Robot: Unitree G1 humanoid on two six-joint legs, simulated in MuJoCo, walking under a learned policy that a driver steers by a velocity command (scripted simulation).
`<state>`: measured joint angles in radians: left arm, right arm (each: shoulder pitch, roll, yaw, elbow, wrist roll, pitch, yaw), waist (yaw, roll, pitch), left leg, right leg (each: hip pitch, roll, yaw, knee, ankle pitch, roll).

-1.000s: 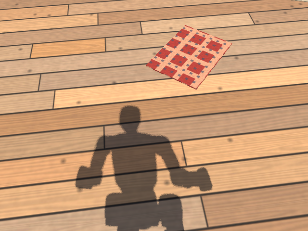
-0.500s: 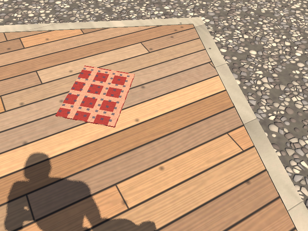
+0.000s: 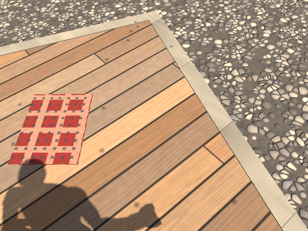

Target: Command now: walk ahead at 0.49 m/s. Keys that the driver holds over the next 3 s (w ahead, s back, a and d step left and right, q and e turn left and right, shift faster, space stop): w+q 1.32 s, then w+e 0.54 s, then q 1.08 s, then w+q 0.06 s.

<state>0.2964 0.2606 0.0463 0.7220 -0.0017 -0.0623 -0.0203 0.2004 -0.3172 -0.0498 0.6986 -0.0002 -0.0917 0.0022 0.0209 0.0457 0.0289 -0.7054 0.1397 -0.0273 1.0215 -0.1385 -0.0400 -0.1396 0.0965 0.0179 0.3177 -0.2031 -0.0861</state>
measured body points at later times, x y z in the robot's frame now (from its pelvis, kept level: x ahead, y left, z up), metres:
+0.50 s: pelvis +0.30 +0.07 +0.00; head +0.33 +0.08 +0.44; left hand +0.41 +0.36 -0.09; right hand +0.46 -0.18 -0.11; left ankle +0.31 +0.13 -0.75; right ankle +0.39 -0.09 -0.67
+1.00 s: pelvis +0.57 +0.08 +0.00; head +0.59 +0.09 +0.45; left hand +0.47 +0.36 -0.11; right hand +0.85 -0.06 -0.09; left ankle +0.55 +0.25 -0.67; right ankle +0.61 -0.02 -0.75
